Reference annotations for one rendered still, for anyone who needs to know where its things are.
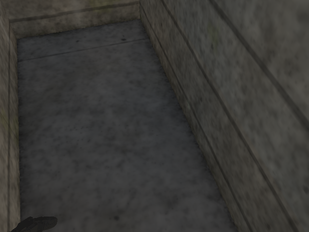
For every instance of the left robot hand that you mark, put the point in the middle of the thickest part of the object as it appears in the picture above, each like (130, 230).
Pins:
(37, 224)

